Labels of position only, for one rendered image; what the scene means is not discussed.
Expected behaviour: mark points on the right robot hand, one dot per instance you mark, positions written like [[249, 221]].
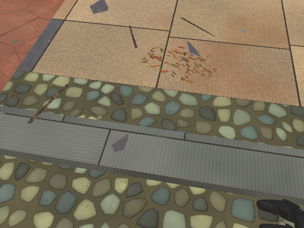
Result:
[[284, 208]]

